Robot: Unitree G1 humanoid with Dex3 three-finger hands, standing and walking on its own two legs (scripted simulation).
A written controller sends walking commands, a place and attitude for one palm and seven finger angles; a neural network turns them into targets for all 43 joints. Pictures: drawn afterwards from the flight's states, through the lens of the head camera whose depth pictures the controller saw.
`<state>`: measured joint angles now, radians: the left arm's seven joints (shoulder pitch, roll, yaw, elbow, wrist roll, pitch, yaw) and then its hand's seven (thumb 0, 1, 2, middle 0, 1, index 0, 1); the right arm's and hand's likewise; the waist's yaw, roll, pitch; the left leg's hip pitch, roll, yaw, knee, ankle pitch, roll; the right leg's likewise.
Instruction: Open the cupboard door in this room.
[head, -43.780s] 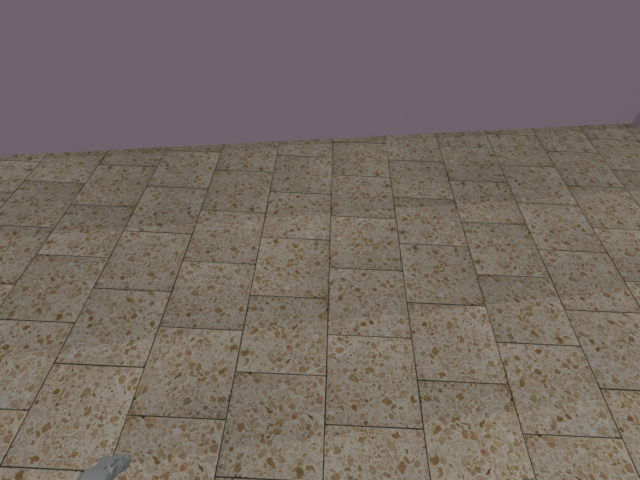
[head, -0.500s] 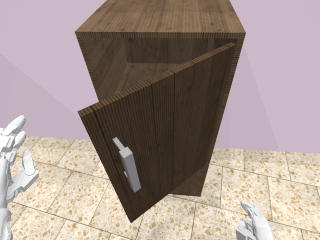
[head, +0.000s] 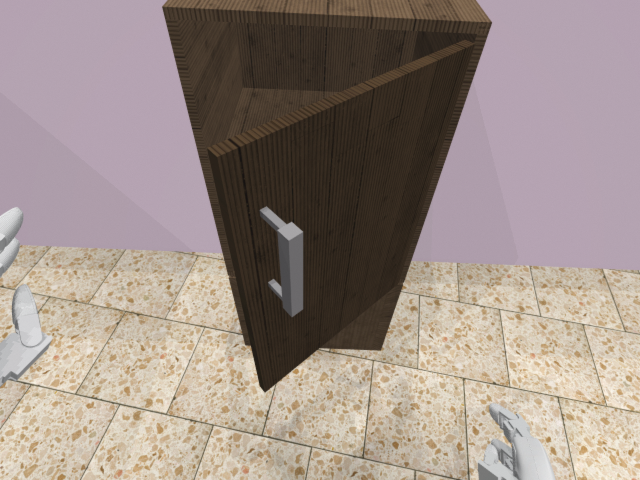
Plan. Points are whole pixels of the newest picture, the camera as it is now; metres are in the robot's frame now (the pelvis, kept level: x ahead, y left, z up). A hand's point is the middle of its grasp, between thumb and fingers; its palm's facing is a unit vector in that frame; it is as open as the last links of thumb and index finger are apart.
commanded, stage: step back with the hand held close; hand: left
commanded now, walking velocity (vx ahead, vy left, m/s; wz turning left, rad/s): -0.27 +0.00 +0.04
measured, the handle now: (281, 264) +0.35 +0.07 +0.09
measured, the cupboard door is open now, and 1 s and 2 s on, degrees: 43 43 43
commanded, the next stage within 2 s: stop stepping back and stand still in 0.34 s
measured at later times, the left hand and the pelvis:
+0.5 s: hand out of the picture +0.09 +0.30 +0.18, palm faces +0.44 -0.79 -0.43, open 7.4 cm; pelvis -0.12 +0.03 +0.00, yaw -1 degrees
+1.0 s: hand out of the picture +0.01 +0.26 +0.17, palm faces +0.31 -0.85 -0.43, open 7.4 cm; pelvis -0.22 +0.03 +0.00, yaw -4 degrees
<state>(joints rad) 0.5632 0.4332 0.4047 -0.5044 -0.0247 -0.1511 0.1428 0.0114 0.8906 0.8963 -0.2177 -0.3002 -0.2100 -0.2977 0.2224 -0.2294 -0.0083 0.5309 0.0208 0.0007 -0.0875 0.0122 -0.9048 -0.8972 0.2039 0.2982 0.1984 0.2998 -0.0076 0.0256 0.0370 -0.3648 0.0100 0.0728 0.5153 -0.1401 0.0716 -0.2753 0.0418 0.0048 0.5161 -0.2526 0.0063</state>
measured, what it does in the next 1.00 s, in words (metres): walks backwards: right foot, then right foot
